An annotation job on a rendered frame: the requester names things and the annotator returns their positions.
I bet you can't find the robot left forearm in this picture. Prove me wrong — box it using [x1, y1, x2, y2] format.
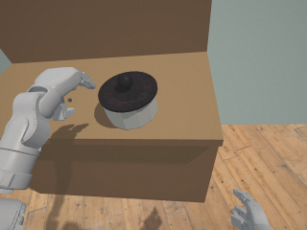
[0, 83, 61, 195]

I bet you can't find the knob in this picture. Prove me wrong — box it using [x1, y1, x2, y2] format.
[117, 73, 133, 89]

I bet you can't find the robot left hand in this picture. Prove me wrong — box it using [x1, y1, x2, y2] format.
[34, 67, 96, 121]

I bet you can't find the left robot upper arm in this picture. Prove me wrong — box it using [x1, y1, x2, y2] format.
[0, 197, 27, 230]

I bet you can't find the pot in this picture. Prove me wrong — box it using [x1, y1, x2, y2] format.
[104, 96, 158, 129]

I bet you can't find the lid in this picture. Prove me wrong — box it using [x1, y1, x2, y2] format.
[98, 71, 158, 113]

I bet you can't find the robot right hand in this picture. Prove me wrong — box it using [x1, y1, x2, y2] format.
[231, 189, 270, 230]

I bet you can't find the table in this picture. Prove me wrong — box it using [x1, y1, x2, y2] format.
[0, 0, 224, 203]

